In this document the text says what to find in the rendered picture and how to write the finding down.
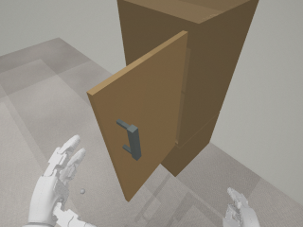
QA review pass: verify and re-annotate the robot left hand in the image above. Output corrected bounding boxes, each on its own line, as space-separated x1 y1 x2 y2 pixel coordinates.
27 134 97 227

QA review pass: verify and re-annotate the handle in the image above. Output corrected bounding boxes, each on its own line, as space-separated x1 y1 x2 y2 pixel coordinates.
116 119 142 161

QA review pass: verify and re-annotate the cupboard door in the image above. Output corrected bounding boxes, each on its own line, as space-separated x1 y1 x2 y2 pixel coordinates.
86 30 188 202

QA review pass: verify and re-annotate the robot right hand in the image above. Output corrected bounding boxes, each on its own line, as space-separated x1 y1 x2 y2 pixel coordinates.
223 187 260 227

